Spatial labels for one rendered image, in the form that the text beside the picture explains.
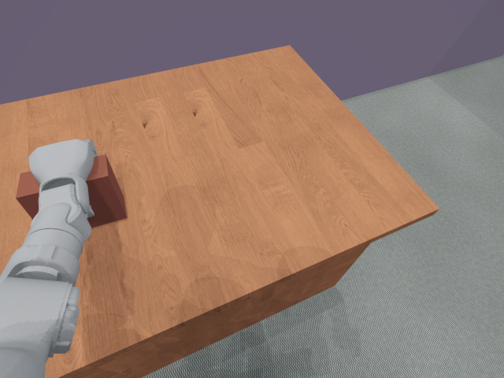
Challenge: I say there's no robot left upper arm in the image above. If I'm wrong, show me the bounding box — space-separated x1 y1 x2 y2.
0 277 80 378

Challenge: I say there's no left robot forearm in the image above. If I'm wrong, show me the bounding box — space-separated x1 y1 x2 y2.
0 173 91 287

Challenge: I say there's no left robot hand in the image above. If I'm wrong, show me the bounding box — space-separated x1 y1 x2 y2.
28 139 98 218

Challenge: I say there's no sponge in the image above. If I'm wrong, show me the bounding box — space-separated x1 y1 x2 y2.
16 154 127 228

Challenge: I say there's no table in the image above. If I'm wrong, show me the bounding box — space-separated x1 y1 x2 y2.
0 45 439 378

